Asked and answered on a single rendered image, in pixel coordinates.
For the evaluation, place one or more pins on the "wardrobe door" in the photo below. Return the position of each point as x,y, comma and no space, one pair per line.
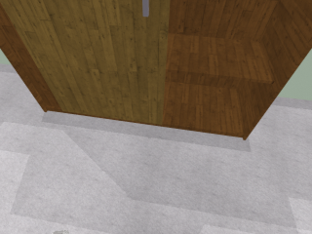
17,47
98,57

